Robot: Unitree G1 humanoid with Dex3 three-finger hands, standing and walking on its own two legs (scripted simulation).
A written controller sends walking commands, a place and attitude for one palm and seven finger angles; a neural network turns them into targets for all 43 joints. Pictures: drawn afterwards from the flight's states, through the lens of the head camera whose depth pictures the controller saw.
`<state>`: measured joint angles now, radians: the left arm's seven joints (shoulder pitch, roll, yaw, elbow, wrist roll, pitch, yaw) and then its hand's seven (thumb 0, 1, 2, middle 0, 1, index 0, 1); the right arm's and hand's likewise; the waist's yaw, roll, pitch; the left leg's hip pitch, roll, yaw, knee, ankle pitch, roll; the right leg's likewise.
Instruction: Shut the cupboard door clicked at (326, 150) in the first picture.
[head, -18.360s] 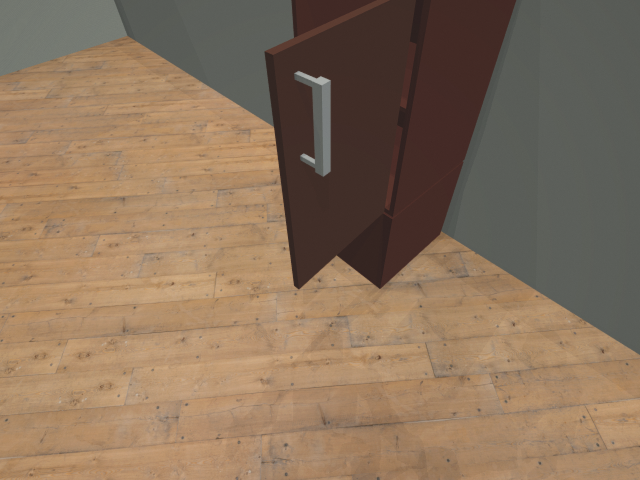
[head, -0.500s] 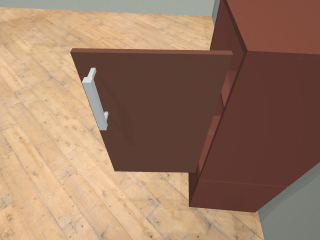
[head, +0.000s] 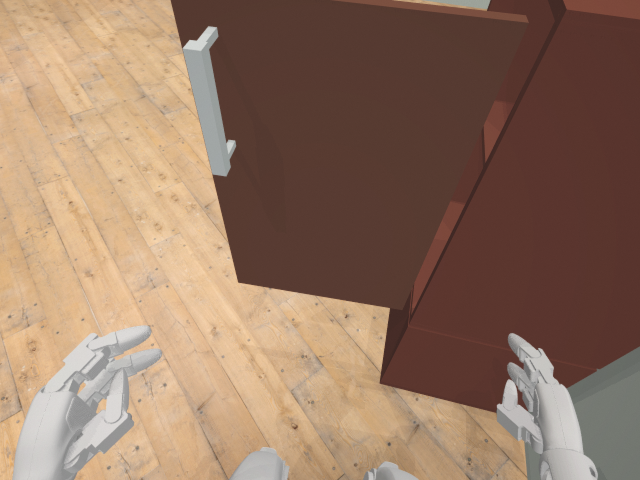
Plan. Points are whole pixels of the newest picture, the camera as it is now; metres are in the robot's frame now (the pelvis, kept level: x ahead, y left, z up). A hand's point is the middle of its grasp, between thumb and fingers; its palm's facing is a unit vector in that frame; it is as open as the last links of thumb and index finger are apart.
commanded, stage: raise the hand and make a fist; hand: left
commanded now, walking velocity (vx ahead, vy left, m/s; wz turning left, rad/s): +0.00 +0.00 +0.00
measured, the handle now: (216, 107) +0.49 +0.21 +0.19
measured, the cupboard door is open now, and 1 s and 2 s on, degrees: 94 94 94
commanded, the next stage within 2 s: bring the fist close to the handle in 1.40 s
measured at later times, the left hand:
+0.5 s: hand (139, 319) +0.23 +0.22 +0.13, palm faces -0.02 -1.00 -0.06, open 3.5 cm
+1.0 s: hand (115, 248) +0.27 +0.23 +0.19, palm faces +0.01 -1.00 -0.09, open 3.1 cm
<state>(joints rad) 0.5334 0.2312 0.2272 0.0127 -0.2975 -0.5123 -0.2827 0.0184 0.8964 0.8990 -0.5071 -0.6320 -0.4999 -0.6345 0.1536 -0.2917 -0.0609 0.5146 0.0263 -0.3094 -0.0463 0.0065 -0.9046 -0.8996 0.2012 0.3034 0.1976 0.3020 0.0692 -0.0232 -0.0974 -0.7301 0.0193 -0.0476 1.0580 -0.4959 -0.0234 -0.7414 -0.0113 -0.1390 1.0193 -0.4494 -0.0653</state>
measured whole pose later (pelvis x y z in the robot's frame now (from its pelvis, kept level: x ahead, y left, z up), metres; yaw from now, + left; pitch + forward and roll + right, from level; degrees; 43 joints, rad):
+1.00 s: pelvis +0.03 +0.04 +0.06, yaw -1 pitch +0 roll -1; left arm 0.25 0.29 0.22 -0.27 -0.29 0.05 -0.23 0.02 0.89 0.90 -1.29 -1.49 -1.29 -1.49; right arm 0.24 -0.22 0.09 0.57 0.05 -0.26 -0.08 0.01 -0.90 -0.90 0.21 0.30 0.20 0.30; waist 0.06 0.04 -0.04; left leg -0.27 -0.01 0.00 0.64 -0.36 0.03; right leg -0.29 -0.02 -0.09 0.60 -0.31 -0.01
